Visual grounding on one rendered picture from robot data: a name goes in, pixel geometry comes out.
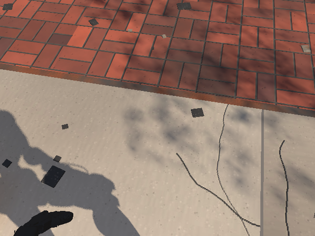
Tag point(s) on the robot left hand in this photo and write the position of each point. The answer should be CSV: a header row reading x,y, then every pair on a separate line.
x,y
44,221

